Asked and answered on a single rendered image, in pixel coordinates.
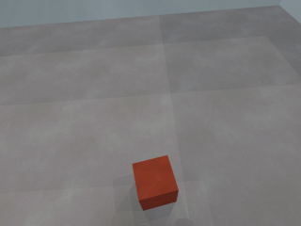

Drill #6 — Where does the carton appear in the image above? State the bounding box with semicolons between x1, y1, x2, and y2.
132;155;179;211

